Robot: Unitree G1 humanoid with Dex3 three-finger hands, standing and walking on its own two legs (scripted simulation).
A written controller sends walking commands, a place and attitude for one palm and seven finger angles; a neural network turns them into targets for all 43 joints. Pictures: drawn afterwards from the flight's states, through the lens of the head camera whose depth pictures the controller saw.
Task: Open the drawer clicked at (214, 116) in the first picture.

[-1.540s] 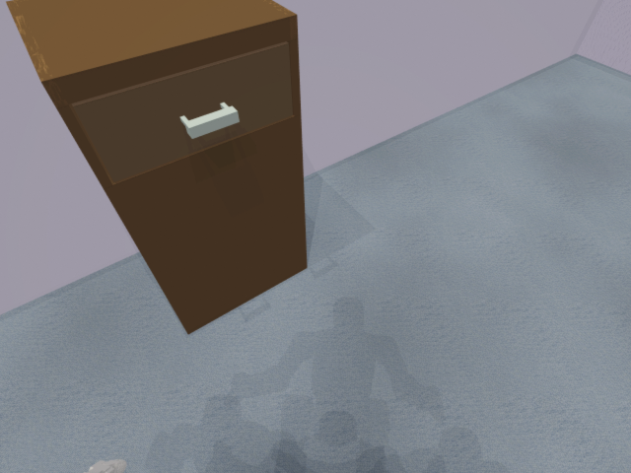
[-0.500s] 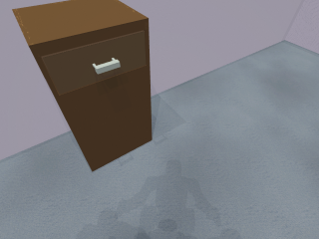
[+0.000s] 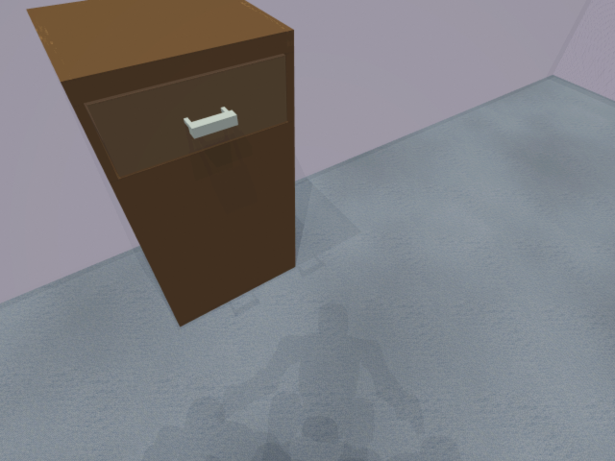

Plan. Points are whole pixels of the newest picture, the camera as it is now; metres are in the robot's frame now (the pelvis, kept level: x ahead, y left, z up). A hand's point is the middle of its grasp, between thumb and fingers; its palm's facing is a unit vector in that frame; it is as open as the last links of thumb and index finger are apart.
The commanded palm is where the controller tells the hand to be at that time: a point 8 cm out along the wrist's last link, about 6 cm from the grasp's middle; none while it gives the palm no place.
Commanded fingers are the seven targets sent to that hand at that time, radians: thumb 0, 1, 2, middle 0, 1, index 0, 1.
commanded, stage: look at it before walking up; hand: left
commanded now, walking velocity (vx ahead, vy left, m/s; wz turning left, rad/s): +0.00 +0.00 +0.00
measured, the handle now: (209, 119) +0.80 +0.28 +0.01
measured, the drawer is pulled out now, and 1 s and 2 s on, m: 0.00 0.00 0.00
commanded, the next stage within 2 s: walk to a spot facing it in 0.20 s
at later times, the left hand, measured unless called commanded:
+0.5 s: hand out of the picture +0.06 +0.24 -0.17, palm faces -0.06 -0.95 -0.32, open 7.3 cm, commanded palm none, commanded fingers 0.00 0.90 0.90 -0.20 -0.30 -0.20 -0.30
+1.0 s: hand out of the picture +0.06 +0.16 -0.17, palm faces -0.25 -0.94 -0.24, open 7.3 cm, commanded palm none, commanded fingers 0.00 0.90 0.90 -0.20 -0.30 -0.20 -0.30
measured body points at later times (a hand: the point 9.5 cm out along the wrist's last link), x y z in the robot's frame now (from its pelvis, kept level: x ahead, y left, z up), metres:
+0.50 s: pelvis +0.00 +0.00 -0.01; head +0.01 +0.00 +0.44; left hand +0.07 +0.29 -0.14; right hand +0.08 -0.28 -0.14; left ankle -0.01 +0.12 -0.75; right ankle +0.00 -0.12 -0.75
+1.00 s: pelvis -0.02 -0.02 -0.01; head +0.02 -0.05 +0.44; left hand +0.08 +0.21 -0.15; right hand -0.01 -0.30 -0.15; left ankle +0.00 +0.14 -0.68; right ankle -0.01 -0.11 -0.75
